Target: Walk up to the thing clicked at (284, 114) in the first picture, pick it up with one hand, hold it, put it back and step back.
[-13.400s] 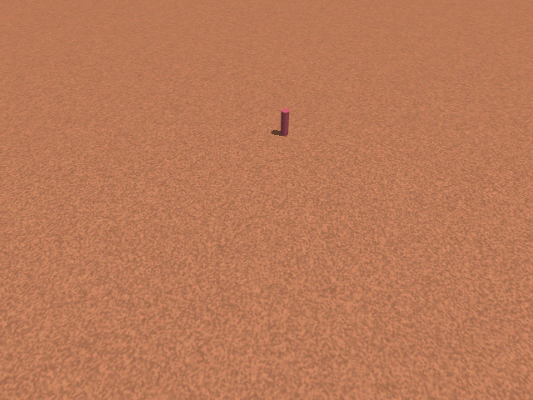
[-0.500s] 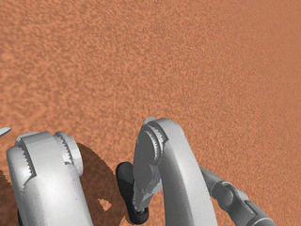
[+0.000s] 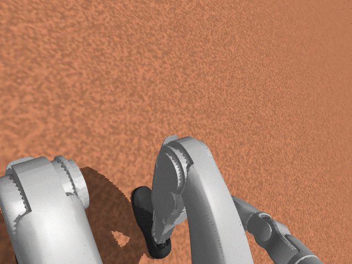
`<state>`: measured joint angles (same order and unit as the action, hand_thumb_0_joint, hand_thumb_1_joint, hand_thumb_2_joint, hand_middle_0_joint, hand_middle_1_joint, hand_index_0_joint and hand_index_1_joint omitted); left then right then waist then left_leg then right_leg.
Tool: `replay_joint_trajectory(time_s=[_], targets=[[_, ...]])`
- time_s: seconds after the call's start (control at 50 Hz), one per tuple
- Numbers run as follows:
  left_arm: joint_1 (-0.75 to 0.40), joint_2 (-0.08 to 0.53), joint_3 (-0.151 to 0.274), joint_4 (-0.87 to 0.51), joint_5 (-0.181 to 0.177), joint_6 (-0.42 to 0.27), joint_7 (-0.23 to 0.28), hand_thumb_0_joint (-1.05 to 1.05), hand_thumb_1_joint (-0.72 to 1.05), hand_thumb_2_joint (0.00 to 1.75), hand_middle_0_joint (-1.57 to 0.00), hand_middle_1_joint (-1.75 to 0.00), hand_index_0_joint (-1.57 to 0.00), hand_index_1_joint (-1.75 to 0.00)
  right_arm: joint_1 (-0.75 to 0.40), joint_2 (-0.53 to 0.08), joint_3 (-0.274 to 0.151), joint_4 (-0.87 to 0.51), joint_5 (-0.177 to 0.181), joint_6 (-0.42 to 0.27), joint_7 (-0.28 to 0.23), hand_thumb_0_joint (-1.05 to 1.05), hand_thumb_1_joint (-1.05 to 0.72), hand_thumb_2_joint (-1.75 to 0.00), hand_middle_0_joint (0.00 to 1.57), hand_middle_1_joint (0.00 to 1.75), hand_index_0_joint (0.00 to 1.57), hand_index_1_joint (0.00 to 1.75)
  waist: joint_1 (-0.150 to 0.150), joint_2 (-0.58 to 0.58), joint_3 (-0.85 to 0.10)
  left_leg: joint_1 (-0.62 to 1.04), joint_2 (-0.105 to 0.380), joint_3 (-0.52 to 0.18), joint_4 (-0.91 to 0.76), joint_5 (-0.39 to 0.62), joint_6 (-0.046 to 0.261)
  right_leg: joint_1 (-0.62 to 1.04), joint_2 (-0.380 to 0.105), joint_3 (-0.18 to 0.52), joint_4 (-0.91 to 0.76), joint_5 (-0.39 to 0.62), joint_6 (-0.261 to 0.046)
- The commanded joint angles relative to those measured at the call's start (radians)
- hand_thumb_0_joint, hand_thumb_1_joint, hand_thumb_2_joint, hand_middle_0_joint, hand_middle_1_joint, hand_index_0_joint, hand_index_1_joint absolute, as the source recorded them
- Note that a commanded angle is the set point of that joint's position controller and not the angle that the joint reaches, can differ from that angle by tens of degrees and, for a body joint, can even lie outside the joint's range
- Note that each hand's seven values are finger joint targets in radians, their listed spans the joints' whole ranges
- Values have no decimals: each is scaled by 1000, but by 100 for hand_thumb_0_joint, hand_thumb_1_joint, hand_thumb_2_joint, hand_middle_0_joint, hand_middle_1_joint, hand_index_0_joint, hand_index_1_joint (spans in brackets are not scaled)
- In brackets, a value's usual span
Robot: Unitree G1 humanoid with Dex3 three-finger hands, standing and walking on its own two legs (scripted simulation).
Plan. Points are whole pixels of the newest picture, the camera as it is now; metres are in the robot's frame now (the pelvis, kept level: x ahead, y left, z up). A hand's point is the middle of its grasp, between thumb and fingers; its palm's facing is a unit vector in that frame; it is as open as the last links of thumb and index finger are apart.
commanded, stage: settle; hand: left
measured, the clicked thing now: out of the picture +0.39 +0.31 -0.19
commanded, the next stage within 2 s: none
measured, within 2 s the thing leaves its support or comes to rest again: leaves its support in 0.28 s
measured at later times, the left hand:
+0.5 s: hand out of the picture +0.39 +0.31 -0.13, palm faces +0.36 -0.93 -0.01, open 6.2 cm
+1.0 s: hand out of the picture +0.37 +0.31 -0.02, palm faces +0.36 -0.93 -0.06, open 6.2 cm
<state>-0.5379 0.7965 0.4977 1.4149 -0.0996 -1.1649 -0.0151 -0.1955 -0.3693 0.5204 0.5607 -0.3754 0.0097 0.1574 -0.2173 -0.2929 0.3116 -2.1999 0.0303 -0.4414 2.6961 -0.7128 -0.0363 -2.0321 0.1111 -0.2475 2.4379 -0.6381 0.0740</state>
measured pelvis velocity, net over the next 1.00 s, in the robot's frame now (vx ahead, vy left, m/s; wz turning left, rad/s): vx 0.02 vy -0.02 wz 0.12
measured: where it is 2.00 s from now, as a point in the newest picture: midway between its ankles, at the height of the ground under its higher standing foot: (109, 258)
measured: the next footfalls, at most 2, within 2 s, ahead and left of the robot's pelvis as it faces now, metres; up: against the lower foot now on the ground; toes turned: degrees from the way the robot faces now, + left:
none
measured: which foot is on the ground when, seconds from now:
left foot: down 0.00-1.00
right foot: down 0.00-1.00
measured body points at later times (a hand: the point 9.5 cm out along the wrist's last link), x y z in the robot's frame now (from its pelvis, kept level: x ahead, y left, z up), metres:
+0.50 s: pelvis +0.00 +0.00 +0.01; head +0.20 +0.20 +0.36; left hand +0.36 +0.36 -0.13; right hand +0.21 -0.23 -0.03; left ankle +0.08 +0.13 -0.24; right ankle +0.14 -0.13 -0.24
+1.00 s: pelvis +0.02 -0.02 +0.04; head +0.19 +0.12 +0.44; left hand +0.34 +0.36 -0.01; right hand +0.24 -0.22 -0.05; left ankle +0.08 +0.13 -0.24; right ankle +0.14 -0.13 -0.24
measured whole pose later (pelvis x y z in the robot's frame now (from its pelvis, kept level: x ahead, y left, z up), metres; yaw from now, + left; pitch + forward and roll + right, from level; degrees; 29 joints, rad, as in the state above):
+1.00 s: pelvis +0.02 -0.02 +0.04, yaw +7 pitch +25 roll -11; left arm -0.42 0.50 0.36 0.79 -0.15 -0.72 -0.12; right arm -0.03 -0.29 0.18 0.61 -0.14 0.07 0.12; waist -0.10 -0.07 -0.01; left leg -2.25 0.04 -0.25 2.48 -0.69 -0.04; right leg -2.12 0.03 -0.13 2.36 -0.69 0.04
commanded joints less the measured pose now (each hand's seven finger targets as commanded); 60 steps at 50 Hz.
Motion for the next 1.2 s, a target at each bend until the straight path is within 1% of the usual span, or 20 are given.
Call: replay_joint_trajectory(time_s=[0.0, 0.08, 0.2, 0.26, 0.28, 0.36, 0.46, 0.5, 0.52, 0.58, 0.6, 0.66, 0.7, 0.76, 0.8, 0.84, 0.88, 0.96, 0.98, 1.18], targets=[[-190, 132, -21, -139, -9, -66, 5, 0, 70, 116, -115, -115, -113, -116, 2, -355, -131, -19, -3, 4, -22, 0, -86, -89, 20, 30, 20, 30, -113, 543, -535, 358, 58, 144, -335, 97, 6, 225, 24, -127, -172, 172, -73], [-173, 128, -20, -156, -11, -61, -6, 0, 70, 122, -118, -122, -115, -124, -1, -357, -137, -21, 1, 7, -24, 0, -89, -90, 20, 30, 20, 30, -99, 551, -533, 375, 63, 139, -348, 95, 2, 219, 22, -130, -172, 164, -73], [-177, 165, 25, -249, -18, -39, 4, 0, 63, 126, -124, -129, -122, -131, 20, -357, -156, -20, 7, 14, -24, 0, -89, -90, 20, 30, 20, 30, -81, 596, -579, 389, 61, 151, -358, 103, 0, 228, 19, -119, -171, 172, -78], [-175, 148, 13, -303, -15, -20, -1, 0, 60, 128, -129, -134, -127, -136, 19, -353, -175, -25, 19, 12, -22, 0, -89, -90, 20, 30, 20, 30, -76, 616, -578, 391, 61, 154, -378, 90, -3, 203, 13, -116, -168, 160, -82], [-181, 112, -17, -333, -15, -13, -8, 0, 62, 129, -129, -134, -127, -136, 21, -344, -178, -29, 21, 11, -20, 0, -89, -90, 20, 30, 20, 30, -78, 614, -596, 396, 60, 156, -376, 93, -2, 209, 14, -112, -173, 166, -81], [-161, 117, -12, -411, -9, 34, -16, 0, 63, 130, -132, -136, -130, -138, 47, -341, -216, -22, 42, 16, -20, 0, -89, -90, 20, 30, 20, 30, -52, 639, -631, 412, 56, 171, -396, 107, -4, 196, 6, -93, -174, 171, -86], [-137, 30, -64, -512, -27, 105, -35, 0, 59, 130, -134, -138, -132, -140, 85, -313, -258, -11, 79, 20, -15, 0, -89, -90, 20, 30, 20, 30, -25, 650, -666, 412, 50, 181, -431, 78, -4, 146, -2, -76, -182, 145, -93], [-118, 55, -35, -571, -27, 136, -34, 0, 58, 129, -132, -136, -131, -138, 105, -310, -284, -14, 92, 23, -19, 0, -88, -90, 20, 30, 20, 30, 6, 654, -714, 428, 47, 195, -434, 120, -1, 164, -4, -60, -189, 175, -95], [-119, 3, -84, -573, -28, 151, -42, 0, 58, 128, -132, -135, -131, -137, 109, -298, -288, -9, 99, 25, -16, 0, -88, -90, 20, 30, 20, 30, -5, 651, -708, 412, 45, 200, -436, 114, 0, 149, -7, -56, -186, 170, -96], [-125, -36, -102, -647, -38, 196, -52, 0, 55, 127, -132, -135, -131, -137, 129, -274, -318, -13, 126, 27, -18, 0, -88, -90, 20, 30, 20, 30, 8, 635, -726, 400, 38, 210, -459, 76, 8, 119, -13, -41, -204, 135, -100], [-130, -16, -78, -676, -35, 211, -52, 0, 54, 127, -131, -134, -129, -136, 135, -275, -335, -5, 132, 29, -22, 0, -88, -90, 20, 30, 20, 30, 30, 642, -729, 406, 39, 213, -468, 70, 8, 104, -15, -34, -205, 129, -101], [-159, -56, -107, -743, -44, 250, -62, 0, 54, 124, -130, -132, -129, -134, 164, -253, -361, -6, 158, 30, -22, 0, -88, -89, 20, 30, 20, 30, 31, 640, -776, 390, 29, 228, -484, 37, 15, 107, -21, -18, -217, 103, -104], [-76, -87, -105, -720, -53, 289, -73, 0, 55, 124, -129, -131, -127, -133, 171, -242, -376, -14, 176, 34, -26, 0, -87, -89, 20, 30, 20, 30, 55, 595, -785, 373, 24, 240, -497, 45, 21, 110, -24, -8, -233, 99, -105], [-108, -140, -144, -754, -59, 325, -82, 0, 54, 124, -128, -131, -126, -133, 186, -226, -397, -20, 199, 38, -36, 0, -88, -89, 20, 30, 20, 30, 47, 588, -811, 390, 20, 248, -520, 43, 23, 103, -31, 4, -252, 94, -107], [-124, -70, -82, -842, -59, 338, -75, 0, 53, 122, -127, -130, -126, -132, 202, -216, -417, -12, 213, 41, -42, 0, -87, -89, 20, 30, 20, 30, 94, 597, -871, 404, 17, 267, -521, 62, 27, 117, -32, 21, -257, 100, -111], [-128, -147, -138, -797, -64, 359, -91, 0, 54, 125, -130, -133, -128, -135, 200, -200, -422, -18, 223, 42, -45, 0, -87, -89, 20, 30, 20, 30, 63, 568, -854, 375, 14, 275, -525, 45, 32, 114, -35, 28, -269, 90, -110], [-137, -93, -83, -832, -68, 366, -90, 0, 53, 125, -129, -133, -127, -135, 211, -191, -435, -16, 235, 42, -54, 0, -88, -89, 20, 30, 20, 30, 96, 548, -882, 364, 11, 291, -525, 52, 40, 131, -37, 45, -286, 90, -110], [-128, -146, -112, -828, -75, 388, -116, 0, 53, 126, -128, -134, -127, -136, 226, -172, -455, -13, 248, 41, -63, 0, -88, -89, 20, 30, 20, 30, 88, 505, -902, 341, 7, 316, -529, 42, 49, 165, -41, 66, -318, 75, -104], [-130, -128, -81, -843, -77, 390, -117, 0, 52, 126, -128, -134, -127, -136, 235, -169, -462, -6, 251, 40, -66, 0, -87, -89, 20, 30, 20, 30, 104, 495, -923, 354, 6, 320, -533, 58, 49, 172, -42, 70, -320, 83, -105], [-130, -155, -67, -879, -93, 442, -160, 0, 47, 125, -127, -133, -126, -135, 267, -144, -503, -12, 285, 35, -85, 0, -88, -90, 20, 30, 20, 30, 127, 457, -1008, 371, 5, 355, -563, 113, 54, 235, -56, 107, -362, 106, -102]])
